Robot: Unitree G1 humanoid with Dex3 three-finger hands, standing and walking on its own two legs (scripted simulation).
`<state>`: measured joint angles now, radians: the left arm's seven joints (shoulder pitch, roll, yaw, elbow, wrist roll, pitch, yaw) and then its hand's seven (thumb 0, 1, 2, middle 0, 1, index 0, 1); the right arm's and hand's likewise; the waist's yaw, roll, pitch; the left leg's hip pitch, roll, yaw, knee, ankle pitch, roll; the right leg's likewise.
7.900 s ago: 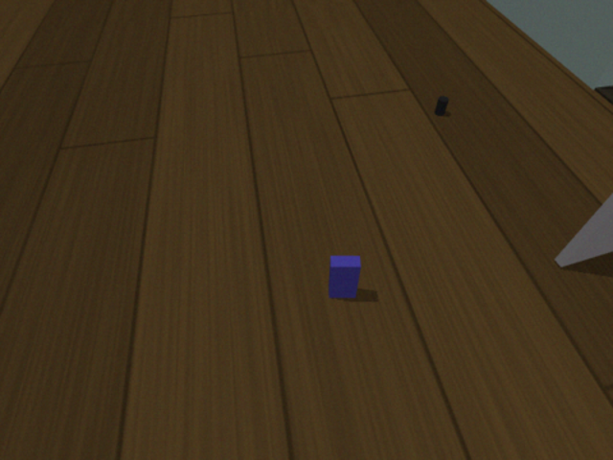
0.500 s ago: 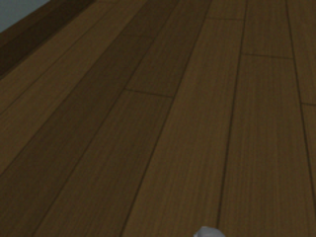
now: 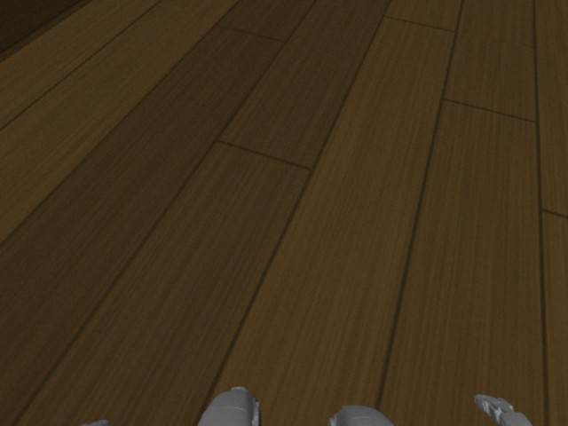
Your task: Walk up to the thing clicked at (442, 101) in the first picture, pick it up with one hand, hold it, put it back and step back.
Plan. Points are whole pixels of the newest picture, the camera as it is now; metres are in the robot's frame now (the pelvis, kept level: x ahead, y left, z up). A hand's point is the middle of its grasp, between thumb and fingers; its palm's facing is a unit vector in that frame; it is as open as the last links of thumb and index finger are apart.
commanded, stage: walk up
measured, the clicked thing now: out of the picture +0.55 -1.55 -0.71
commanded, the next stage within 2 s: stand in 0.84 s
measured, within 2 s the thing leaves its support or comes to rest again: neither
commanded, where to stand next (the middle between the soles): +0.09 +0.01 m, yaw -1 degrees
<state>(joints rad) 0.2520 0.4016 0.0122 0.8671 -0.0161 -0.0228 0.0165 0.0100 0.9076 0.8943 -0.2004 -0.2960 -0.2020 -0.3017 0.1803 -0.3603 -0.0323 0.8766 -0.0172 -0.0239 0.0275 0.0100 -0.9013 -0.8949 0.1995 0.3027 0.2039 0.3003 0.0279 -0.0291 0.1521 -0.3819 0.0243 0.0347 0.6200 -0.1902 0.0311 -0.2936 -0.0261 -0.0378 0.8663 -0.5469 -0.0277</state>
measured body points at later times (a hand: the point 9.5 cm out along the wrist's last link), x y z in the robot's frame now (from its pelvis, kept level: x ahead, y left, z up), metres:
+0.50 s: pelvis +0.03 +0.01 +0.01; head +0.04 +0.00 +0.46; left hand +0.10 +0.33 -0.11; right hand +0.11 -0.29 -0.12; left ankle +0.09 +0.11 -0.72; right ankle +0.01 -0.13 -0.72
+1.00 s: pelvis +0.03 +0.00 +0.02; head +0.04 +0.01 +0.47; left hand +0.12 +0.30 -0.11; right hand +0.11 -0.30 -0.10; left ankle +0.09 +0.11 -0.72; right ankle +0.01 -0.13 -0.72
